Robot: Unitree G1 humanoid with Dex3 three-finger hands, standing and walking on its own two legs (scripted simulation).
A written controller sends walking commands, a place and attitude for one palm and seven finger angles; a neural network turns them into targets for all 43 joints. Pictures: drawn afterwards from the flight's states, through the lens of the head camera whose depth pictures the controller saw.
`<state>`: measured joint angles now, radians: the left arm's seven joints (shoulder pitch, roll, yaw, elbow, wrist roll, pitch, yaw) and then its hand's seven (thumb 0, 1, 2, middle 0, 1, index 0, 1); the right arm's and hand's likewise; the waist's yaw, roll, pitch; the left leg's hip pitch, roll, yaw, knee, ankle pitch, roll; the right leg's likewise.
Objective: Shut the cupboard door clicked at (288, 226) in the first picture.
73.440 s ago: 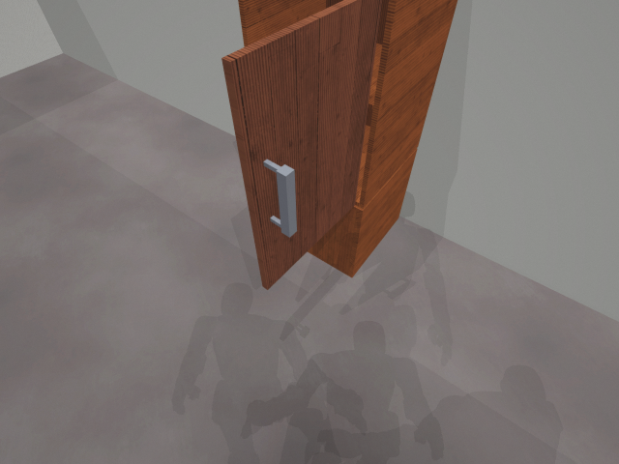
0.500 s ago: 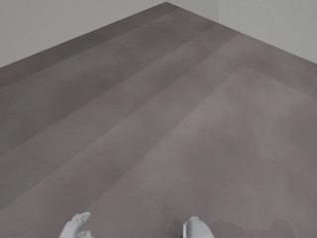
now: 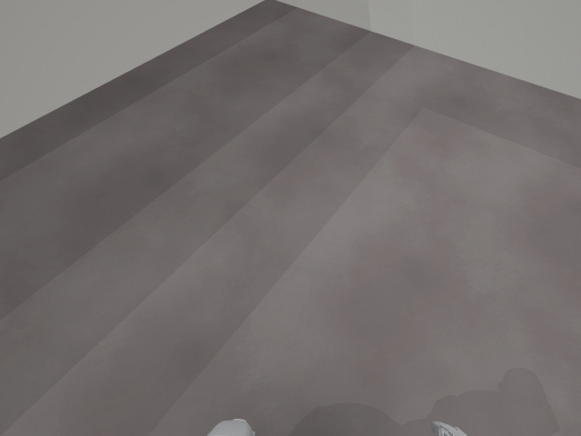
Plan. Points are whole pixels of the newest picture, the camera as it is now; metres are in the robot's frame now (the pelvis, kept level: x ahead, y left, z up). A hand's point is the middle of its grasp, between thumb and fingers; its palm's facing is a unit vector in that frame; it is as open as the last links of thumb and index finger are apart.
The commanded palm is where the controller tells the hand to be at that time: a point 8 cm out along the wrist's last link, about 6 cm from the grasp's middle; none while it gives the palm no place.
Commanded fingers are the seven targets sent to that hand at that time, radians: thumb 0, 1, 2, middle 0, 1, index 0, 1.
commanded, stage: turn to face it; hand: left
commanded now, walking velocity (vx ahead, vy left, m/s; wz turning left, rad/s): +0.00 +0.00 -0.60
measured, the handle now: out of the picture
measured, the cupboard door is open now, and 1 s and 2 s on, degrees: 8 8 8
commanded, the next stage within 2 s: none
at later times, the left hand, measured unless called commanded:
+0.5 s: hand (198, 394) +0.19 +0.17 -0.16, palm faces -0.32 -0.91 -0.28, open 7.4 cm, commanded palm none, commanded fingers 0.00 0.90 0.90 -0.20 -0.30 -0.20 -0.30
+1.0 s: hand (226, 366) +0.24 +0.14 -0.18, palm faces -0.55 -0.81 -0.20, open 7.4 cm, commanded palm none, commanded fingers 0.00 0.90 0.90 -0.20 -0.30 -0.20 -0.30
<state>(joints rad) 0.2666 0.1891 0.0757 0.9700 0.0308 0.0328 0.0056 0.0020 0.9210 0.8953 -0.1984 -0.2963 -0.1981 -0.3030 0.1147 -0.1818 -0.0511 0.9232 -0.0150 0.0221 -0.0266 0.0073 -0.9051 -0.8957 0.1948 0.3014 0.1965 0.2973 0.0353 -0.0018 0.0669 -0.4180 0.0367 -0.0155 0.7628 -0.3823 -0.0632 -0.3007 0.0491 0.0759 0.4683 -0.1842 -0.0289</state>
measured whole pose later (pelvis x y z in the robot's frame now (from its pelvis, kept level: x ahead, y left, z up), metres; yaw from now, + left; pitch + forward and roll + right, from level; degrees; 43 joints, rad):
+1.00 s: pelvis +0.05 +0.02 +0.00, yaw -37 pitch +1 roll -1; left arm 0.19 0.26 0.09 0.89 0.02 0.08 -0.03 0.01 0.90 0.90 -0.20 -0.30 -0.20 -0.30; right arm 0.19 -0.19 -0.01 0.86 -0.03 0.01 -0.03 0.01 -0.90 -0.90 0.20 0.30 0.20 0.30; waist 0.01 -0.05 0.07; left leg -0.29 0.08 0.09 0.54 -0.27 0.00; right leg -0.45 0.04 0.03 1.04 -0.50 0.03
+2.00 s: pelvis +0.08 -0.03 +0.00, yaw -72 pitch +1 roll -2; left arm 0.18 0.29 0.10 0.89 0.02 0.09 -0.04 0.01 0.91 0.90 -0.19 -0.30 -0.19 -0.30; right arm 0.20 -0.20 -0.01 0.86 -0.03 0.02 -0.03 0.01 -0.90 -0.90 0.20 0.30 0.20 0.30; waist 0.02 -0.02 0.09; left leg -0.23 0.12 0.16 0.48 -0.25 -0.01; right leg -0.45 -0.03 -0.02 1.03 -0.45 0.06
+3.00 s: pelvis +0.04 -0.08 -0.01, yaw -104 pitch +1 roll +1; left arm 0.16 0.25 0.06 0.90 0.02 0.06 -0.03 0.01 0.91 0.90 -0.19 -0.30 -0.19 -0.30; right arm 0.26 -0.23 -0.04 0.91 -0.02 0.03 -0.02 0.01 -0.90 -0.90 0.20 0.30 0.20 0.30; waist -0.02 0.02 0.07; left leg -0.26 0.15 0.19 0.59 -0.32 -0.06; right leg -0.26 -0.02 -0.05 0.58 -0.32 0.00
